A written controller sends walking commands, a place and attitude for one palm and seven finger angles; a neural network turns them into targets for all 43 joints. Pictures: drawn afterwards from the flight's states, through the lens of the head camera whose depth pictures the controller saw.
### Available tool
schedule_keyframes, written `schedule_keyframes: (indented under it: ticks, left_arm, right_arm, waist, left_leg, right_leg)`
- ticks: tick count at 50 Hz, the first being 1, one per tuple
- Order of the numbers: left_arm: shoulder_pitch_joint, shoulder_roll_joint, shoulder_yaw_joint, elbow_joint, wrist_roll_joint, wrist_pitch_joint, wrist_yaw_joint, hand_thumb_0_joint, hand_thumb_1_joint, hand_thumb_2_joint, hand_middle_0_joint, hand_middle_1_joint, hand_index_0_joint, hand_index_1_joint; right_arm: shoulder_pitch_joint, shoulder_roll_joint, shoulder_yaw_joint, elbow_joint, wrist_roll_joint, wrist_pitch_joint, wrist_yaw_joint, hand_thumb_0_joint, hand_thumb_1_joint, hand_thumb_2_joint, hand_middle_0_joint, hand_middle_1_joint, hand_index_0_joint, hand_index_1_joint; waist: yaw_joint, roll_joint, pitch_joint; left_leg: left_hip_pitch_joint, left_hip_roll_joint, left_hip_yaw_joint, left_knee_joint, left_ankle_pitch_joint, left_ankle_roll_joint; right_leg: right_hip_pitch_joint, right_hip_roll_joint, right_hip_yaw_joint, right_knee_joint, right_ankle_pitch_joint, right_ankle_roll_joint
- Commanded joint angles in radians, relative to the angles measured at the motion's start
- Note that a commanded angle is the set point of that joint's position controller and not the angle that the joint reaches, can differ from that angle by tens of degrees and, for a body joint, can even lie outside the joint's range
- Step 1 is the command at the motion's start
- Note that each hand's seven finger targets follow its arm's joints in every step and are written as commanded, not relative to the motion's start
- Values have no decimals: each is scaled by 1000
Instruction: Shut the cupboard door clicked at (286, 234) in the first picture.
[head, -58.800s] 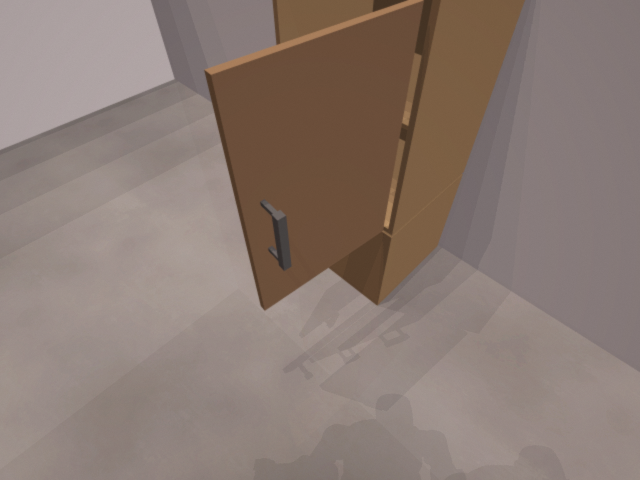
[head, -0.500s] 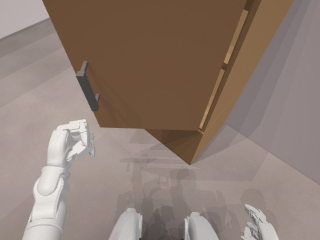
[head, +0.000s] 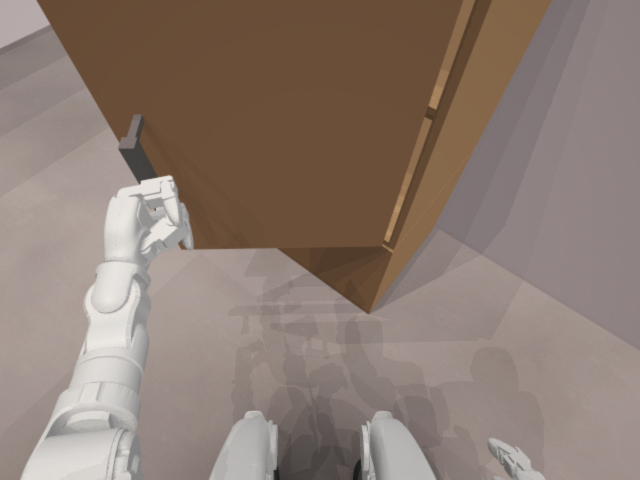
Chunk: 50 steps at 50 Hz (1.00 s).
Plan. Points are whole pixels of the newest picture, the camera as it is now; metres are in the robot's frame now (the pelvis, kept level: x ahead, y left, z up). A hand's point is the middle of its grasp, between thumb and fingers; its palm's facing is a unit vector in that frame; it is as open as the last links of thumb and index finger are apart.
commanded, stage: bring the fist close to the handle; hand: left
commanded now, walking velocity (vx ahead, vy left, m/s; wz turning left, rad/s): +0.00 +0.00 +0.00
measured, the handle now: (152, 171) +0.51 +0.23 +0.04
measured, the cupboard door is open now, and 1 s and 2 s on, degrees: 40 34 22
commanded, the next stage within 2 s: push the door shut along its arc in 0.26 s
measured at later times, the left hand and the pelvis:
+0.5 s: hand (183, 225) +0.42 +0.18 +0.04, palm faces +0.00 -1.00 -0.04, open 3.1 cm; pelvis +0.00 +0.00 +0.00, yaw +0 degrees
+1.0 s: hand (181, 189) +0.47 +0.19 +0.05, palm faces -0.12 -0.99 -0.04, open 3.1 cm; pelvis -0.01 +0.01 -0.02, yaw +0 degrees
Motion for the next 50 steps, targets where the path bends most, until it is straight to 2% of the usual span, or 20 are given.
schedule_keyframes:
  ticks: [1,2,4,6,10,12,16,18,21,24,28,32,35,38,40,41,43,45,46,50]
  left_arm:
    - [-228,196,61,-179,-17,-69,-8,0,900,900,-1300,-1500,-1300,-1500]
    - [-259,187,57,-178,-22,-71,-7,0,900,900,-1300,-1500,-1300,-1500]
    - [-282,212,73,-197,-19,-86,-5,0,900,900,-1300,-1500,-1300,-1500]
    - [-310,188,48,-215,-19,-105,-5,0,900,900,-1300,-1500,-1300,-1500]
    - [-340,203,49,-188,-16,-117,-11,0,900,900,-1300,-1500,-1300,-1500]
    - [-356,170,21,-168,-14,-112,-18,0,900,900,-1300,-1500,-1300,-1500]
    - [-334,174,29,-164,-20,-102,-21,0,900,900,-1300,-1500,-1300,-1500]
    - [-324,196,49,-138,-19,-90,-18,0,900,900,-1300,-1500,-1300,-1500]
    - [-385,230,57,-137,-7,-94,-25,0,900,900,-1300,-1500,-1300,-1500]
    - [-477,261,68,-82,-1,-99,-43,0,900,900,-1300,-1500,-1300,-1500]
    - [-520,286,82,-18,-9,-103,-88,0,900,900,-1300,-1500,-1300,-1500]
    - [-580,280,55,55,-7,-81,-136,0,900,900,-1300,-1500,-1300,-1500]
    - [-629,275,46,48,-15,-73,-156,0,900,900,-1300,-1500,-1300,-1500]
    - [-683,284,38,82,-5,-62,-166,0,900,900,-1300,-1500,-1300,-1500]
    - [-755,278,19,88,-4,-62,-173,0,900,900,-1300,-1500,-1300,-1500]
    - [-761,289,25,111,2,-59,-175,0,900,900,-1300,-1500,-1300,-1500]
    - [-813,271,-5,133,9,-50,-180,0,900,900,-1300,-1500,-1300,-1500]
    - [-866,275,-11,130,9,-52,-187,0,900,900,-1300,-1500,-1300,-1500]
    - [-866,308,12,151,14,-48,-189,0,900,900,-1300,-1500,-1300,-1500]
    - [-956,301,-20,175,23,-35,-202,0,900,900,-1300,-1500,-1300,-1500]
  right_arm:
    - [61,-150,-63,-112,10,-19,-10,0,-900,-900,200,300,200,300]
    - [60,-149,-63,-108,9,-16,-11,0,-900,-900,200,300,200,300]
    - [60,-151,-66,-106,9,-12,-14,0,-900,-900,200,300,200,300]
    - [58,-148,-65,-101,7,-16,-17,0,-900,-900,200,300,200,300]
    - [68,-155,-65,-89,6,-18,-23,0,-900,-900,200,300,200,300]
    - [65,-153,-67,-79,6,-18,-22,0,-900,-900,200,300,200,300]
    - [67,-155,-69,-80,6,-17,-20,0,-900,-900,200,300,200,300]
    - [65,-156,-67,-83,7,-10,-19,0,-900,-900,200,300,200,300]
    - [65,-157,-63,-81,7,-9,-21,0,-900,-900,200,300,200,300]
    - [64,-159,-58,-72,8,-5,-26,0,-900,-900,200,300,200,300]
    - [75,-163,-55,-64,8,-10,-29,0,-900,-900,200,300,200,300]
    - [96,-171,-56,-53,11,-5,-24,0,-900,-900,200,300,200,300]
    - [114,-177,-59,-57,11,-3,-22,0,-900,-900,200,300,200,300]
    - [124,-183,-60,-42,13,4,-19,0,-900,-900,200,300,200,300]
    - [133,-183,-57,-36,12,1,-20,0,-900,-900,200,300,200,300]
    - [132,-187,-59,-30,13,2,-21,0,-900,-900,200,300,200,300]
    - [140,-189,-56,-22,13,2,-20,0,-900,-900,200,300,200,300]
    - [154,-193,-56,-17,10,-5,-22,0,-900,-900,200,300,200,300]
    - [154,-199,-56,-9,9,-4,-21,0,-900,-900,200,300,200,300]
    - [171,-203,-49,-3,7,-11,-21,0,-900,-900,200,300,200,300]
  waist:
    - [15,-12,-398]
    - [2,-16,-381]
    - [3,-21,-383]
    - [-4,9,-400]
    - [-16,10,-384]
    - [-22,29,-386]
    - [-11,32,-425]
    - [-11,5,-395]
    - [-16,25,-395]
    - [-39,8,-358]
    - [-39,31,-416]
    - [-60,56,-407]
    - [-73,60,-439]
    - [-84,55,-429]
    - [-108,54,-416]
    - [-104,67,-419]
    - [-127,58,-403]
    - [-141,86,-419]
    - [-130,94,-436]
    - [-166,108,-432]
  left_leg:
    - [236,-27,1,-183,253,23]
    - [225,-28,4,-179,236,26]
    - [224,-27,3,-182,217,26]
    - [249,-28,1,-178,221,26]
    - [248,-28,-7,-175,208,28]
    - [270,-25,-9,-176,210,24]
    - [294,-24,-11,-173,255,22]
    - [263,-25,-8,-175,236,24]
    - [254,-26,-9,-169,227,25]
    - [219,-26,-12,-160,181,29]
    - [233,-26,-14,-140,216,28]
    - [256,-19,-31,-131,236,27]
    - [280,-20,-38,-123,267,31]
    - [277,-16,-49,-122,244,28]
    - [263,-18,-52,-116,217,36]
    - [270,-16,-55,-117,208,32]
    - [253,-17,-59,-113,175,36]
    - [277,-18,-66,-108,177,38]
    - [279,-16,-70,-109,176,34]
    - [268,-17,-77,-95,141,41]
  right_leg:
    - [279,27,7,-171,290,-28]
    - [272,26,11,-177,280,-24]
    - [272,26,14,-181,257,-24]
    - [256,27,14,-178,256,-25]
    - [235,29,10,-179,235,-27]
    - [213,26,6,-179,236,-26]
    - [227,26,4,-171,278,-28]
    - [237,27,7,-177,269,-25]
    - [234,26,12,-172,263,-26]
    - [213,26,18,-179,218,-25]
    - [214,28,21,-162,250,-28]
    - [145,31,8,-148,247,-32]
    - [129,34,2,-141,259,-35]
    - [99,34,-1,-142,228,-34]
    - [77,38,-3,-144,202,-35]
    - [61,37,-3,-144,188,-36]
    - [35,37,-5,-148,161,-35]
    - [5,41,-11,-143,153,-40]
    - [8,39,-9,-141,150,-41]
    - [-45,43,-14,-134,121,-42]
